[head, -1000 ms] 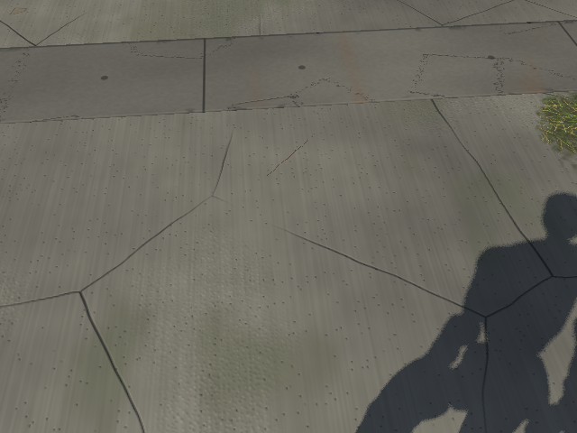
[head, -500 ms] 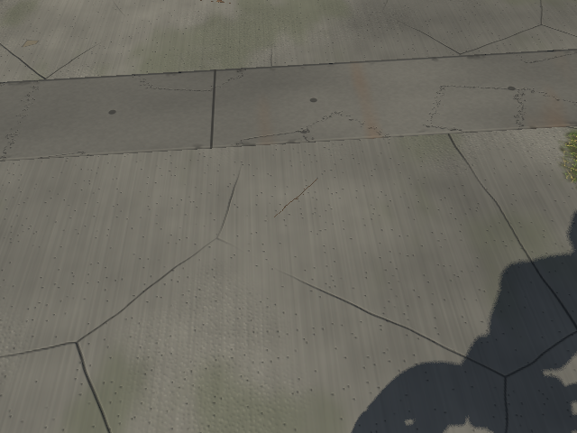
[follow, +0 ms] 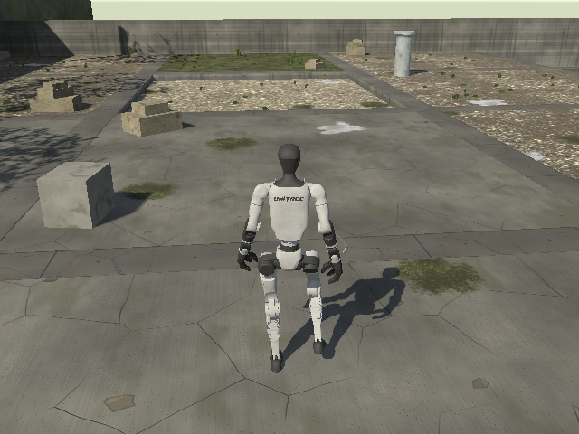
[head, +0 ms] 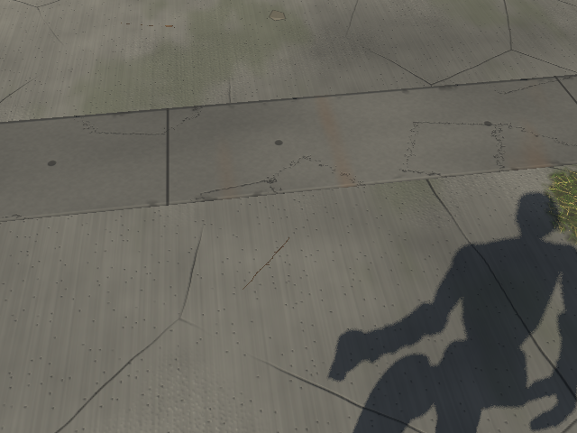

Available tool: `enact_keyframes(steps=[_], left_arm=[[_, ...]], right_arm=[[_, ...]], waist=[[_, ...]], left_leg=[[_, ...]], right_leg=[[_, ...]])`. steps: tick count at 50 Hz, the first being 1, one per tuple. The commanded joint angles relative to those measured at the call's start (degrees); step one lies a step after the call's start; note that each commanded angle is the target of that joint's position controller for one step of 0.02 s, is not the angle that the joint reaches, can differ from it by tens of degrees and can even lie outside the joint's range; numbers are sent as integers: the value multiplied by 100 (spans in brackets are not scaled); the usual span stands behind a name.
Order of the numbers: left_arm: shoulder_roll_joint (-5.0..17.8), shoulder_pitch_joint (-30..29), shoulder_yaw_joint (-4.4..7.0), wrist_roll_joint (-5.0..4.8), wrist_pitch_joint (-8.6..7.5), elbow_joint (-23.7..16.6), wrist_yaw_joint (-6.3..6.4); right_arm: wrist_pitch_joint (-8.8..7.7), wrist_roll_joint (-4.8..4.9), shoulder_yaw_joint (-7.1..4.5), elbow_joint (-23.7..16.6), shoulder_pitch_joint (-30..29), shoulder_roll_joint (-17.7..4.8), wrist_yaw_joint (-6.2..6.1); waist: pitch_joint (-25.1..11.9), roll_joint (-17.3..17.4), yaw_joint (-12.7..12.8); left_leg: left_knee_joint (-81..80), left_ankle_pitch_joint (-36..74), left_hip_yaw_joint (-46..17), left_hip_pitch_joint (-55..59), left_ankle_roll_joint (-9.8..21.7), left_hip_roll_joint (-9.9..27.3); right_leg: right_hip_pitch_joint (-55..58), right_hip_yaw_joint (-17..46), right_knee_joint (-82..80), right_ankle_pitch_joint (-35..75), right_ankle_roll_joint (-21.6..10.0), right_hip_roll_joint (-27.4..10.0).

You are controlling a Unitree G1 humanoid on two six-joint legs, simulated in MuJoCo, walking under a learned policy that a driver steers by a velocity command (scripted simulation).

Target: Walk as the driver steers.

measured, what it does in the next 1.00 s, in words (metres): walks ahead: right foot, then left foot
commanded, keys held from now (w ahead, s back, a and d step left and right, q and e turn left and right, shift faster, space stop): w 0.30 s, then no key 0.70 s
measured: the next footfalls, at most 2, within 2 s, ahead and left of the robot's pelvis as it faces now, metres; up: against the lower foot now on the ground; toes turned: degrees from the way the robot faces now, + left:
right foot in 0.30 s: +0.34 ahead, -0.17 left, +0.00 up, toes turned -2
left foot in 0.72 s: +0.44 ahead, +0.05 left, +0.00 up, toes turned +1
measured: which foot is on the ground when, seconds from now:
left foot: down 0.00-0.32, up 0.34-0.70, down 0.72-1.00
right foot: up 0.00-0.28, down 0.30-1.00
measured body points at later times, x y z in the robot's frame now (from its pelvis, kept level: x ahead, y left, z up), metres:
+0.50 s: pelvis +0.26 -0.08 +0.00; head +0.29 -0.10 +0.45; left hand +0.33 +0.18 -0.12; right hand +0.34 -0.35 -0.14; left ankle +0.26 +0.08 -0.66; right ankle +0.29 -0.16 -0.74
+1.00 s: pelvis +0.35 -0.05 -0.01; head +0.37 -0.05 +0.44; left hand +0.37 +0.19 -0.17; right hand +0.46 -0.30 -0.15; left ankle +0.40 +0.05 -0.74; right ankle +0.30 -0.16 -0.74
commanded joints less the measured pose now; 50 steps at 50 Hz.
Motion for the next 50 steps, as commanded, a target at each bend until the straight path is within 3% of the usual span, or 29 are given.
enact_keyframes(steps=[1, 5, 10, 12, 13, 14, 15, 16, 17, 18, 19, 20, 22, 24, 26, 30, 34, 36, 37, 38, 39, 40, 42, 50], left_arm=[[248, 193, 69, 70, 29, -240, 37], [166, -721, 35, 20, -33, -473, -29], [244, -1429, 15, -58, -87, -752, -201], [366, -1309, 53, -58, -139, -789, -261], [467, -1012, 105, -53, -162, -731, -271], [657, -325, 222, -41, -176, -527, -256], [1043, 827, 381, -14, -189, -222, -213], [1708, 1586, 541, 126, -148, -92, -194], [1353, 1665, 429, 137, -124, -64, -211], [973, 1157, 295, 119, -134, -157, -216], [747, 557, 211, 103, -125, -305, -227], [554, 142, 149, 80, -116, -352, -265], [372, -66, 97, 145, -132, -273, -295], [453, 1, 100, 217, -145, -125, -252], [529, -47, 102, 214, -112, -48, -161], [714, 148, 125, 160, 12, 148, -56], [635, 138, 107, 86, 121, 335, -33], [491, 252, 69, 4, 151, 428, -22], [381, 545, 43, 102, 133, 463, -20], [254, 1180, 40, 168, 125, 626, -27], [133, 1129, -1, 164, 182, 679, 18], [201, 831, 5, 147, 269, 630, 53], [362, 596, 52, 118, 410, 645, 110], [220, 652, 41, 105, 447, 883, 105]], right_arm=[[-95, 11, -125, -321, -230, -767, -113], [-21, 101, -152, -224, 221, -922, -194], [96, 149, -182, -30, 644, -973, -205], [156, 154, -217, -18, 594, -1043, -219], [187, 152, -228, -40, 485, -1086, -223], [218, 130, -203, -75, 371, -1032, -222], [219, 54, -114, -181, 307, -819, -219], [115, 26, 81, -281, 859, -197, -184], [-33, 72, 84, -180, 964, -285, -164], [-96, 209, -70, -254, 585, -857, -157], [-86, 222, -86, -332, 274, -900, -183], [-21, 151, -112, -338, 86, -826, -234], [175, 89, -132, -291, 224, -588, -290], [273, 65, -110, -260, 363, -374, -312], [306, 31, -98, -375, 55, -332, -340], [378, 27, -80, -492, -599, -355, -333], [417, 4, -129, -513, -845, -484, -333], [388, -72, -190, -414, -704, -616, -345], [386, -93, -253, -378, -617, -888, -378], [433, -41, -288, -360, -738, -1037, -407], [474, 18, -224, -324, -819, -666, -388], [493, 54, -193, -333, -1008, -476, -356], [478, 23, -187, -358, -1200, -466, -329], [466, 65, -225, -68, -1119, -502, -363]], waist=[[306, 425, 267], [307, 447, -64], [462, 537, -279], [389, 613, -133], [236, 675, 69], [-152, 638, 434], [-937, 384, 878], [-1790, -937, 826], [-2199, -1272, 797], [-1472, -823, 679], [-1032, -413, 464], [-682, -26, 290], [-482, -202, 4], [-470, -221, -146], [-455, -255, -158], [-553, -294, 90], [-368, -267, 114], [-377, 11, 15], [-534, 396, 211], [-674, 994, 612], [-621, 1123, 514], [-376, 988, 448], [-119, 729, 364], [-347, 375, 261]], left_leg=[[-1167, 378, -1229, -559, 988, 1624], [-1065, 466, -933, -87, 724, 1522], [-655, 323, -1030, 821, 642, 1868], [-346, 593, -1109, 1076, 554, 2009], [-11, 1211, -1062, 1089, 481, 1982], [799, 2156, -845, 991, 354, 1733], [2273, 2137, -530, 253, 159, 1384], [4663, 248, -33, -2111, -346, 440], [5666, -2538, -864, -2905, -383, 160], [6131, -2363, -1106, -3195, -312, 474], [5999, -1950, -921, -3037, -318, 771], [5610, -1660, -777, -2816, -376, 961], [5019, -1217, -687, -2096, -438, 1118], [4539, -860, -617, -1816, -526, 1040], [3672, -471, -594, -1763, -586, 1037], [2386, 250, -505, -1322, -611, 925], [1651, 92, -526, -1047, -465, 875], [730, 1171, -562, -378, -271, 896], [842, 2486, -894, 198, -143, 1262], [1089, 2717, -1125, 722, 212, 1536], [968, 1879, -1238, 466, 359, 1567], [839, 1098, -1250, 29, 277, 1436], [869, 812, -1003, -236, 42, 1154], [1236, 1722, -809, 155, 77, 1010]], right_leg=[[-149, 20, -834, 892, 157, -246], [35, -201, -2452, 1749, 205, 14], [18, -248, -3306, 1273, 97, 182], [324, -292, -3544, 819, -65, 271], [802, -408, -3659, 658, -160, 402], [1721, -560, -3789, 606, -297, 595], [3351, -126, -3643, 751, -587, 211], [5688, 2196, -3845, 749, -1457, -1269], [5939, 3705, -4591, 1302, -1748, -1721], [5220, 2829, -4503, 2120, -1474, -1550], [4376, 1845, -4477, 3078, -1301, -1323], [3657, 1173, -4619, 3556, -1156, -1010], [2801, 518, -4921, 3913, -981, -634], [2518, 118, -5016, 4581, -1067, -505], [2485, -157, -5020, 4791, -1054, -419], [2619, -296, -4994, 4226, -958, -380], [2702, -5, -4789, 3036, -952, -499], [2623, -2, -4384, 1948, -603, -153], [2397, -135, -4072, 1139, -376, 186], [1921, -349, -4036, -15, -163, 582], [1973, -508, -4046, -524, -9, 671], [2123, -525, -4161, -509, 58, 664], [2129, -508, -4174, -426, 48, 643], [2394, -453, -4063, 309, 94, 529]])
Velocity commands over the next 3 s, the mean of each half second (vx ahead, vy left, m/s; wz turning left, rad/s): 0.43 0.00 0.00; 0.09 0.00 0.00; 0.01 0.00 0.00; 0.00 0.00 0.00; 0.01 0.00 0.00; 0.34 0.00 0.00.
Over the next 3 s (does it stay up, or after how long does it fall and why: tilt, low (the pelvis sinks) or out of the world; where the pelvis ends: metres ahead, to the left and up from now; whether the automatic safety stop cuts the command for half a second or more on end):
stays up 0.52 0.00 0.00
